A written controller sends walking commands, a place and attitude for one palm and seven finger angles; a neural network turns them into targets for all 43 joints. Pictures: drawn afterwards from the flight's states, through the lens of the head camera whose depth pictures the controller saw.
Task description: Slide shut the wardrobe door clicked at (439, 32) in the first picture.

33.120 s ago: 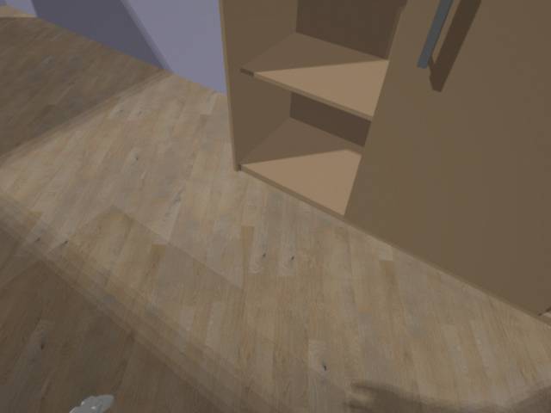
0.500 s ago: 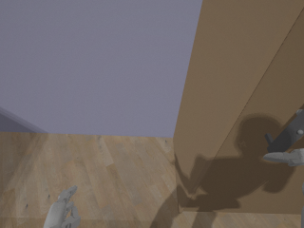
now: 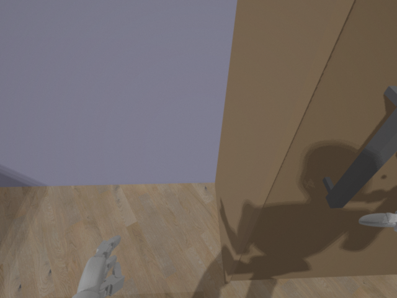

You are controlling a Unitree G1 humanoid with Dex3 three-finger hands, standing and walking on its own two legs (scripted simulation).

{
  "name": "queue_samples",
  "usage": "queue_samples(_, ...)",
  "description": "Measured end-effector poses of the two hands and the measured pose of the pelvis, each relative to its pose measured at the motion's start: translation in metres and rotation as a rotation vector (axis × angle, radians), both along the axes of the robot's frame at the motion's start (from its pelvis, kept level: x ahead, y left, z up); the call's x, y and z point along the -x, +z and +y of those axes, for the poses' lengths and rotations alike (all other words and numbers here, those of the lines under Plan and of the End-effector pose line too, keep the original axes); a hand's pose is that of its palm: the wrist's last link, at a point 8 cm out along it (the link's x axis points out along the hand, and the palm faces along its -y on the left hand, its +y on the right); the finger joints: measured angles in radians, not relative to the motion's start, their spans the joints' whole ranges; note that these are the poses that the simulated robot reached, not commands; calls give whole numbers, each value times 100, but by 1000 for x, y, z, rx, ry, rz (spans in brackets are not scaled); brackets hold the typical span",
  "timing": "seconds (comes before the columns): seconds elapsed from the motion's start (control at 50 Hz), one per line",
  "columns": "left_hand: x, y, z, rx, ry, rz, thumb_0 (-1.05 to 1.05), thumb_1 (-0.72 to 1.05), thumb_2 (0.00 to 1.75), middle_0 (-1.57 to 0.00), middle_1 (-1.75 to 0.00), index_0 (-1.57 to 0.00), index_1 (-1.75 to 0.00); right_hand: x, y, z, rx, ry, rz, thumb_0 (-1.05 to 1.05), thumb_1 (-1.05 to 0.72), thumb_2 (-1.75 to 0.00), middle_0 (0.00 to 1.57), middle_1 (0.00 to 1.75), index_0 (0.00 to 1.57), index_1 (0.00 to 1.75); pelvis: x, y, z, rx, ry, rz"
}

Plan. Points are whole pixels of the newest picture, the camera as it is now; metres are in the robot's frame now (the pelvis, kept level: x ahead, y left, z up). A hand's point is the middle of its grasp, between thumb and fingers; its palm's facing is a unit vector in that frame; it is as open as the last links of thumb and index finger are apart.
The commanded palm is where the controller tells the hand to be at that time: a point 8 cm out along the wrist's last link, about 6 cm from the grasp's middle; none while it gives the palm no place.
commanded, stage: slip the hand off the handle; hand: right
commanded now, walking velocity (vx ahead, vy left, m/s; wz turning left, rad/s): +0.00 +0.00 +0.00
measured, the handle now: (359, 155) +0.29 -0.27 +0.19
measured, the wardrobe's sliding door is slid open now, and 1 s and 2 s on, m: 0.00 0.00 0.00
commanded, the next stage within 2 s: draw the hand back to the body in 0.82 s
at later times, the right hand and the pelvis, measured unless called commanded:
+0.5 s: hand out of the picture +0.16 -0.33 +0.19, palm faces +0.56 +0.80 -0.21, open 14.7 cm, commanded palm +0.10 -0.36 +0.19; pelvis -0.02 +0.01 +0.00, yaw -1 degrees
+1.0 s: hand out of the picture +0.12 -0.34 +0.18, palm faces +0.53 +0.81 -0.25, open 14.7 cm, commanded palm +0.05 -0.36 +0.19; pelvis -0.02 +0.02 +0.00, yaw -2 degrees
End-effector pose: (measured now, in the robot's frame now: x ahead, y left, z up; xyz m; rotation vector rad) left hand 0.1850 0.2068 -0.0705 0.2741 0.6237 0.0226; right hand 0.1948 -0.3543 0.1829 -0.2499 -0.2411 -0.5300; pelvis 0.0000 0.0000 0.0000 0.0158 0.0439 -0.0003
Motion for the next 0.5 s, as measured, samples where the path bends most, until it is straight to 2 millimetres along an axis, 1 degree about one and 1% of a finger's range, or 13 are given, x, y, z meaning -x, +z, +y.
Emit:
queue_samples(0.14, 15, -1, 6, -8, 25, 14, 1, 90, 89, -20, -30, -21, -30, 5, 6, -8, 12, 4, -12, -1, 56, -20, 26, 116, 25, 115, 3, 0, -2, 0, 5, -8)
queue_samples(0.24, 26, -3, 14, -14, 38, 29, 1, 91, 89, -20, -30, -21, -30, 17, 7, -9, 14, -2, -3, -1, 56, -20, 25, 115, 25, 115, 7, 0, 0, 2, 9, -12)
queue_samples(0.38, 33, -3, 23, -21, 37, 21, 2, 91, 90, -20, -30, -21, -30, 49, 8, -1, 38, -4, 0, -1, 55, -20, 26, 115, 25, 115, 12, 0, 7, 4, 5, -22)
queue_samples(0.5, 29, -1, 27, -22, 18, -8, 2, 91, 90, -20, -30, -21, -30, 83, 12, -6, 50, -41, -11, -1, 56, -20, 26, 115, 25, 115, 18, -1, 14, 3, -9, -29)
